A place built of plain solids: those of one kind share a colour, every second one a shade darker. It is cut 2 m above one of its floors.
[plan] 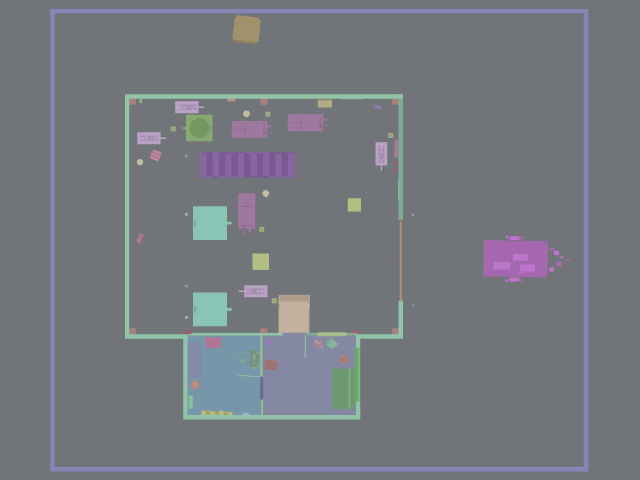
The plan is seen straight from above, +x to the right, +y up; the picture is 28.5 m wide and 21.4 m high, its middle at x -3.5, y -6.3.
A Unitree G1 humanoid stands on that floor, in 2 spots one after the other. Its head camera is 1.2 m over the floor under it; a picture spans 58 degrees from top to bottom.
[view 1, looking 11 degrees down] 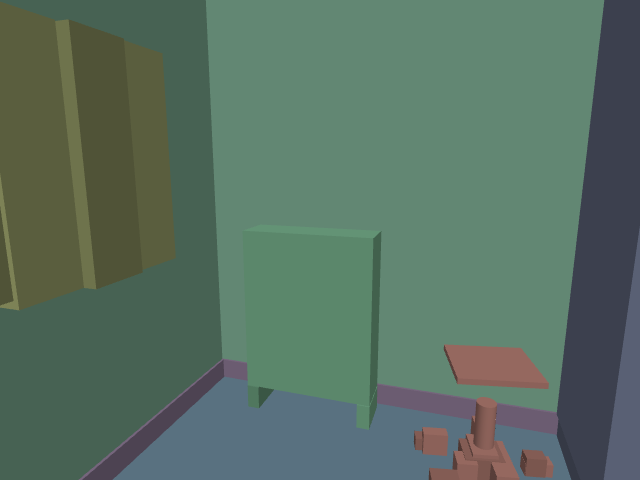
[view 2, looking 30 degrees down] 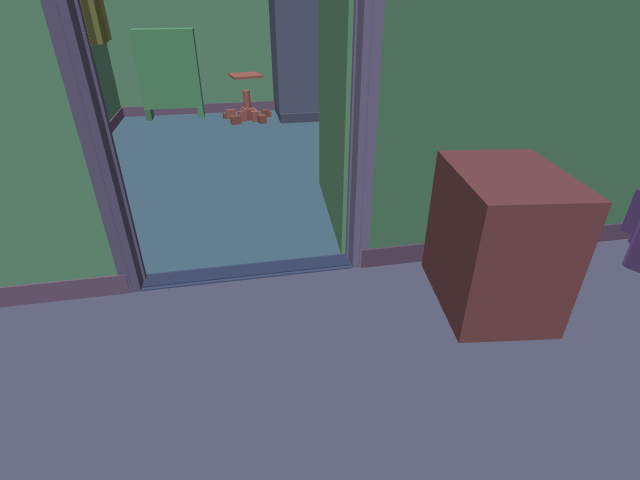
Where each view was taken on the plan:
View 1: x -7.45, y -12.90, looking -162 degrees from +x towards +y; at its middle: radiator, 1.84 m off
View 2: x -4.30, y -12.90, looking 169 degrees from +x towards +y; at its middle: raised_floor_switch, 2.40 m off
